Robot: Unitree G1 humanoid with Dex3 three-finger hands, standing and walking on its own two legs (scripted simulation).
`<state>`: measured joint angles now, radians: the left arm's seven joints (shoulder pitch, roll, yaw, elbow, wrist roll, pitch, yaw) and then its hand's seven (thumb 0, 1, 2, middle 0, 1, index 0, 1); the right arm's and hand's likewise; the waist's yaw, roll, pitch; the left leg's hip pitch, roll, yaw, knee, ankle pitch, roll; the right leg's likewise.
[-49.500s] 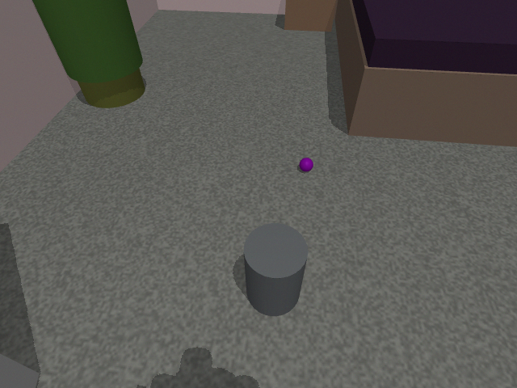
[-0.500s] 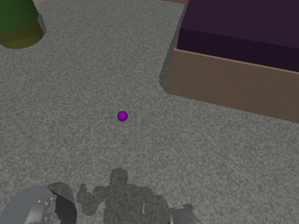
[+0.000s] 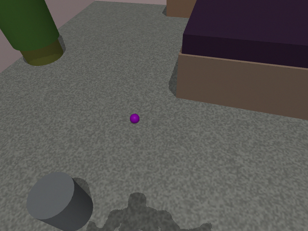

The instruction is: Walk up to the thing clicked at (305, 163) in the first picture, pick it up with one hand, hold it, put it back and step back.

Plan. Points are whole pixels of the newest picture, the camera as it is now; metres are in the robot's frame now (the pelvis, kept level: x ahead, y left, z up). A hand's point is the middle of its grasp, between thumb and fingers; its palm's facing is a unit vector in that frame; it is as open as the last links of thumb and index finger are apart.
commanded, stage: step back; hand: left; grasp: from above
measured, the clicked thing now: (134, 118) +1.05 +0.26 -0.72
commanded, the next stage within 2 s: stand in 0.96 s
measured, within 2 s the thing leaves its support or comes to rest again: neither
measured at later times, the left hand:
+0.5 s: hand out of the picture +0.05 +0.26 -0.14, palm faces +0.06 -0.93 -0.37, open 7.4 cm
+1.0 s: hand out of the picture +0.13 +0.28 -0.13, palm faces +0.02 -0.93 -0.36, open 7.4 cm
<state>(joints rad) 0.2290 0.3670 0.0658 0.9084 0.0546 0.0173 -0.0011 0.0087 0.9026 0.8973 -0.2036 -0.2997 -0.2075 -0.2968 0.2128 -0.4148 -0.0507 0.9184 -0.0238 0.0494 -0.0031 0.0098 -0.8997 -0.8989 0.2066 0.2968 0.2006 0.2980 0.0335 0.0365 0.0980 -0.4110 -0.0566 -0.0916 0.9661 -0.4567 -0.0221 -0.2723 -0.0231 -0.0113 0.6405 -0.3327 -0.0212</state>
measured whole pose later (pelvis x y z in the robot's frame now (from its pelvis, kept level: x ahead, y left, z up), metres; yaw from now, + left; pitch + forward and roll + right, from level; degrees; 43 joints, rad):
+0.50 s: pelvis +0.00 +0.00 +0.00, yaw +3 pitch -3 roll -1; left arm 0.21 0.35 0.05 0.98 0.04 -0.04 -0.01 0.01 0.91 0.90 -0.20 -0.30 -0.21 -0.30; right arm 0.21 -0.39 -0.05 0.99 -0.02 0.00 0.01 0.01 -0.90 -0.90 0.21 0.30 0.20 0.30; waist 0.03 0.03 0.07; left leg -0.35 -0.01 -0.06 0.83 -0.47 0.01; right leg -0.22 -0.01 -0.04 0.56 -0.29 -0.02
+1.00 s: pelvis +0.04 +0.01 +0.02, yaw +1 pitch -2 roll +0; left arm 0.08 0.37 0.01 1.08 0.01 -0.02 0.00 0.01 0.91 0.90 -0.20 -0.30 -0.20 -0.30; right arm 0.01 -0.32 -0.01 1.09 -0.01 -0.01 0.00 0.01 -0.90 -0.90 0.21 0.30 0.20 0.30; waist 0.02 0.00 0.07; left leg -0.18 0.01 0.02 0.44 -0.22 0.00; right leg -0.11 -0.03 0.00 0.41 -0.25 0.03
